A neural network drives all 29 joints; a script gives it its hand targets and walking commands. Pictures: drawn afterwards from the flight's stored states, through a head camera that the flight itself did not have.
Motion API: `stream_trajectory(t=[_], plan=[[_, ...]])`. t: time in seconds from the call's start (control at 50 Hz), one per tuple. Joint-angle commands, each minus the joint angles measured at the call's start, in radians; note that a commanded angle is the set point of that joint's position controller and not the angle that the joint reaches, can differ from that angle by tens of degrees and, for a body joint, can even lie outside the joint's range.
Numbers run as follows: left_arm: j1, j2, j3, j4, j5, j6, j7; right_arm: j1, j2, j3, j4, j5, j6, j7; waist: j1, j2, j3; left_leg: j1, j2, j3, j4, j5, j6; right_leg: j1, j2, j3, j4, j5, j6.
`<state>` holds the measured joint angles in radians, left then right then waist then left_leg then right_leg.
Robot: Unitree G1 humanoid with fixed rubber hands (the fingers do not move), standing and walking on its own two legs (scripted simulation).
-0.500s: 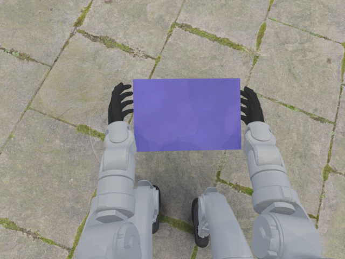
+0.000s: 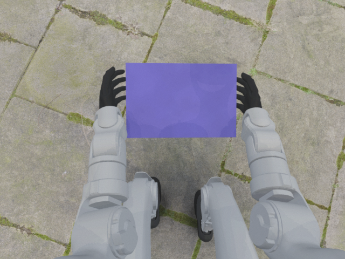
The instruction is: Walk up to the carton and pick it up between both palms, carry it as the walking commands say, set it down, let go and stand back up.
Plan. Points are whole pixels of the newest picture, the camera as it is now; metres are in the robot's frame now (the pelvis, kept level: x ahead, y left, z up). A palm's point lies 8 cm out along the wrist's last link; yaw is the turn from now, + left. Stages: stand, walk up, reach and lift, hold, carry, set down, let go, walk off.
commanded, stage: set down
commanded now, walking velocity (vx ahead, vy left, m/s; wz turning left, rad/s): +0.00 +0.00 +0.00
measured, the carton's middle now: (178, 104) +0.47 +0.02 -0.18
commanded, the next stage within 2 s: none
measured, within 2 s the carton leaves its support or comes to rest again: neither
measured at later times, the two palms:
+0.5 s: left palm (118, 106) +0.46 +0.17 -0.18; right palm (237, 105) +0.47 -0.14 -0.17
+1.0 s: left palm (126, 105) +0.48 +0.17 -0.28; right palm (227, 105) +0.49 -0.14 -0.27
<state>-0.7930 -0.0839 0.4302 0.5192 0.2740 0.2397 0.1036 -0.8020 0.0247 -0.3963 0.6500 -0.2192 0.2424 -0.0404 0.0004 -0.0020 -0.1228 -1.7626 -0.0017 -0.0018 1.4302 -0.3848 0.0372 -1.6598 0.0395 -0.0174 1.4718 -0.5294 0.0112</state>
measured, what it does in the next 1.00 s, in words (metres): lowers itself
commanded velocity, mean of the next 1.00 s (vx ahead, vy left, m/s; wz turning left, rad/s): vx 0.00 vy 0.00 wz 0.00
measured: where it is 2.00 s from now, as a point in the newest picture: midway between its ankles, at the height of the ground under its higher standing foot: (178, 217)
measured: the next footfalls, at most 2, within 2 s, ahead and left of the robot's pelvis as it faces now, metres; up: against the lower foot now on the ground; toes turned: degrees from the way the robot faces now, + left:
none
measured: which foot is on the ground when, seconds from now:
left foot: down 0.00-1.00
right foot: down 0.00-1.00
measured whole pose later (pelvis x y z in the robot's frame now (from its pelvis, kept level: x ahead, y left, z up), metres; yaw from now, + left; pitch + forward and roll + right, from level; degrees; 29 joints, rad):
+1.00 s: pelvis -0.03 +0.00 -0.13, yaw -1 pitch +42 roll -4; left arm -1.17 0.07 0.44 0.55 0.22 0.28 0.12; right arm -1.19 -0.08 -0.40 0.65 -0.13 0.27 -0.08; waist 0.00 -0.03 0.20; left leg -2.16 0.00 0.00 1.87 -0.45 0.04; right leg -2.04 0.06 -0.02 1.93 -0.62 0.02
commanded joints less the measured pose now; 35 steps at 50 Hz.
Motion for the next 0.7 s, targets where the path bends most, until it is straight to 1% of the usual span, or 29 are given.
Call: stream_trajectory(t=[0.0, 0.02, 0.04, 0.06, 0.08, 0.1, 0.12, 0.14, 0.16, 0.18, 0.2, 0.26, 0.28, 0.3, 0.34, 0.36, 0.38, 0.4, 0.42, 0.44, 0.46, 0.5, 0.54, 0.56, 0.58, 0.6, 0.62, 0.64, 0.68], plan=[[-0.540, -0.821, -0.593, 0.174, -0.148, 0.001, -0.261, -0.744, 0.798, 0.560, -0.138, 0.271, -0.081, 0.254, 0.026, 0.055, -1.033, 0.722, -0.138, -0.059, 0.012, 0.364, -0.037, 0.007, 0.138, 0.006, -0.049, 0.296, 0.008], [-0.539, -0.823, -0.592, 0.209, -0.146, 0.014, -0.257, -0.815, 0.748, 0.567, -0.192, 0.270, -0.089, 0.255, 0.021, 0.073, -1.045, 0.719, -0.138, -0.056, 0.022, 0.359, -0.043, -0.030, 0.140, -0.012, -0.027, 0.274, 0.007], [-0.590, -0.835, -0.628, 0.105, -0.197, 0.000, -0.256, -0.831, 0.773, 0.602, -0.258, 0.289, -0.090, 0.251, 0.026, 0.025, -1.176, 0.767, -0.143, -0.067, 0.030, 0.393, -0.046, 0.050, 0.140, -0.007, -0.016, 0.315, 0.011], [-0.610, -0.857, -0.632, 0.142, -0.206, 0.010, -0.254, -0.843, 0.755, 0.581, -0.220, 0.272, -0.086, 0.247, -0.014, 0.022, -1.154, 0.752, -0.142, -0.081, 0.044, 0.378, -0.048, -0.015, 0.144, -0.024, 0.006, 0.295, 0.007], [-0.598, -0.862, -0.626, 0.138, -0.188, 0.014, -0.247, -0.844, 0.763, 0.597, -0.197, 0.294, -0.079, 0.255, 0.030, 0.083, -1.155, 0.774, -0.148, -0.058, 0.056, 0.395, -0.056, -0.037, 0.141, -0.016, 0.010, 0.282, 0.006], [-0.609, -0.834, -0.594, 0.185, -0.188, 0.024, -0.245, -0.892, 0.730, 0.582, -0.171, 0.285, -0.074, 0.251, 0.013, 0.061, -1.073, 0.711, -0.147, -0.063, 0.063, 0.316, -0.045, -0.089, 0.142, -0.021, 0.013, 0.204, 0.001], [-0.628, -0.811, -0.607, 0.158, -0.190, 0.024, -0.250, -0.911, 0.734, 0.602, -0.221, 0.297, -0.071, 0.249, 0.045, 0.035, -1.107, 0.702, -0.140, -0.057, 0.073, 0.343, -0.048, -0.058, 0.141, -0.017, 0.023, 0.240, 0.007], [-0.624, -0.836, -0.626, 0.157, -0.207, 0.031, -0.243, -0.907, 0.718, 0.605, -0.232, 0.286, -0.064, 0.248, 0.012, 0.029, -1.152, 0.745, -0.142, -0.084, 0.061, 0.316, -0.052, -0.052, 0.147, -0.038, 0.049, 0.244, 0.009], [-0.681, -0.848, -0.636, 0.147, -0.215, 0.034, -0.243, -0.943, 0.722, 0.614, -0.227, 0.309, -0.065, 0.252, 0.022, 0.070, -1.128, 0.711, -0.145, -0.058, 0.075, 0.304, -0.052, -0.060, 0.142, -0.029, 0.047, 0.227, -0.001], [-0.628, -0.823, -0.578, 0.236, -0.174, 0.041, -0.243, -0.901, 0.730, 0.580, -0.123, 0.277, -0.054, 0.251, 0.024, 0.039, -0.988, 0.649, -0.146, -0.063, 0.085, 0.268, -0.043, -0.143, 0.139, -0.027, 0.039, 0.168, 0.005], [-0.675, -0.828, -0.590, 0.212, -0.203, 0.038, -0.246, -0.931, 0.719, 0.575, -0.162, 0.281, -0.058, 0.247, 0.007, 0.027, -1.049, 0.666, -0.140, -0.083, 0.092, 0.249, -0.040, -0.114, 0.140, -0.029, 0.061, 0.173, 0.001], [-0.690, -0.782, -0.531, 0.211, -0.154, 0.047, -0.253, -0.928, 0.769, 0.534, -0.094, 0.273, -0.027, 0.260, 0.051, 0.031, -0.991, 0.580, -0.137, -0.025, 0.114, 0.187, -0.038, -0.125, 0.138, -0.014, 0.052, 0.127, 0.003], [-0.721, -0.804, -0.511, 0.263, -0.164, 0.051, -0.256, -0.936, 0.728, 0.510, -0.044, 0.250, -0.027, 0.261, 0.017, 0.021, -0.929, 0.529, -0.141, -0.038, 0.121, 0.162, -0.040, -0.171, 0.135, -0.020, 0.061, 0.091, 0.001], [-0.719, -0.799, -0.519, 0.275, -0.158, 0.054, -0.262, -0.902, 0.736, 0.488, -0.027, 0.248, -0.023, 0.265, 0.022, 0.040, -0.883, 0.523, -0.135, -0.037, 0.116, 0.136, -0.036, -0.174, 0.136, -0.022, 0.064, 0.094, -0.009], [-0.726, -0.775, -0.489, 0.285, -0.145, 0.056, -0.260, -1.006, 0.726, 0.501, -0.086, 0.267, -0.023, 0.266, 0.056, 0.056, -0.928, 0.536, -0.136, -0.033, 0.128, 0.105, -0.033, -0.198, 0.126, -0.015, 0.080, 0.054, -0.005], [-0.747, -0.803, -0.515, 0.211, -0.157, 0.054, -0.262, -1.009, 0.752, 0.524, -0.139, 0.279, -0.024, 0.272, 0.053, 0.039, -1.037, 0.587, -0.135, -0.042, 0.135, 0.157, -0.034, -0.143, 0.133, -0.020, 0.096, 0.114, -0.003], [-0.777, -0.753, -0.502, 0.239, -0.160, 0.054, -0.271, -0.984, 0.721, 0.510, -0.052, 0.264, -0.014, 0.276, 0.047, -0.005, -0.939, 0.494, -0.130, -0.029, 0.146, 0.149, -0.033, -0.183, 0.133, -0.040, 0.100, 0.089, 0.003], [-0.803, -0.774, -0.516, 0.242, -0.177, 0.055, -0.277, -0.967, 0.725, 0.483, -0.057, 0.235, -0.015, 0.269, 0.007, 0.005, -0.947, 0.501, -0.131, -0.032, 0.156, 0.164, -0.037, -0.167, 0.129, -0.033, 0.103, 0.116, 0.001], [-0.818, -0.744, -0.501, 0.227, -0.176, 0.048, -0.275, -0.976, 0.758, 0.488, -0.040, 0.253, -0.007, 0.274, 0.050, 0.022, -0.983, 0.496, -0.128, -0.024, 0.168, 0.146, -0.035, -0.149, 0.121, -0.012, 0.116, 0.104, -0.003], [-0.829, -0.755, -0.546, 0.167, -0.191, 0.049, -0.279, -0.985, 0.706, 0.506, -0.116, 0.274, -0.019, 0.266, 0.023, 0.057, -1.060, 0.541, -0.126, -0.024, 0.184, 0.191, -0.044, -0.155, 0.128, -0.033, 0.138, 0.146, -0.005], [-0.856, -0.765, -0.556, 0.162, -0.210, 0.051, -0.276, -1.042, 0.721, 0.538, -0.146, 0.282, -0.021, 0.269, 0.043, 0.045, -1.104, 0.569, -0.133, -0.027, 0.194, 0.228, -0.044, -0.156, 0.128, -0.034, 0.147, 0.156, -0.001], [-0.856, -0.763, -0.554, 0.187, -0.212, 0.059, -0.273, -1.003, 0.711, 0.495, -0.080, 0.272, -0.008, 0.268, 0.006, 0.055, -1.059, 0.575, -0.124, -0.048, 0.199, 0.186, -0.041, -0.204, 0.130, -0.038, 0.162, 0.135, -0.004], [-0.848, -0.787, -0.561, 0.191, -0.223, 0.062, -0.274, -1.103, 0.691, 0.567, -0.150, 0.305, -0.017, 0.266, 0.056, 0.049, -1.087, 0.565, -0.127, -0.044, 0.213, 0.225, -0.044, -0.210, 0.128, -0.043, 0.193, 0.146, -0.001], [-0.898, -0.742, -0.570, 0.184, -0.225, 0.056, -0.273, -1.081, 0.670, 0.532, -0.095, 0.292, -0.015, 0.260, 0.033, 0.061, -1.045, 0.527, -0.125, -0.035, 0.230, 0.193, -0.048, -0.229, 0.125, -0.031, 0.194, 0.124, -0.003], [-0.929, -0.756, -0.587, 0.146, -0.252, 0.054, -0.275, -1.134, 0.684, 0.556, -0.191, 0.308, -0.027, 0.258, 0.019, 0.050, -1.123, 0.552, -0.131, -0.031, 0.247, 0.237, -0.042, -0.178, 0.126, -0.040, 0.194, 0.158, -0.005], [-0.900, -0.763, -0.556, 0.226, -0.242, 0.062, -0.282, -1.106, 0.667, 0.546, -0.124, 0.287, -0.023, 0.252, 0.041, 0.058, -1.026, 0.469, -0.126, -0.020, 0.242, 0.206, -0.045, -0.186, 0.119, -0.027, 0.194, 0.132, -0.011], [-0.915, -0.698, -0.542, 0.201, -0.235, 0.050, -0.281, -1.099, 0.687, 0.549, -0.114, 0.286, -0.017, 0.245, 0.050, -0.017, -1.037, 0.458, -0.122, -0.021, 0.254, 0.180, -0.034, -0.175, 0.119, -0.029, 0.195, 0.117, 0.005], [-0.880, -0.714, -0.550, 0.234, -0.224, 0.053, -0.278, -1.088, 0.685, 0.545, -0.087, 0.310, -0.020, 0.247, 0.051, 0.046, -1.047, 0.463, -0.122, -0.002, 0.264, 0.175, -0.039, -0.181, 0.123, -0.037, 0.207, 0.111, 0.002], [-0.898, -0.725, -0.544, 0.224, -0.222, 0.051, -0.281, -1.070, 0.691, 0.526, -0.063, 0.304, -0.014, 0.252, 0.054, 0.062, -1.018, 0.448, -0.122, -0.001, 0.275, 0.181, -0.040, -0.200, 0.123, -0.034, 0.226, 0.117, 0.000]])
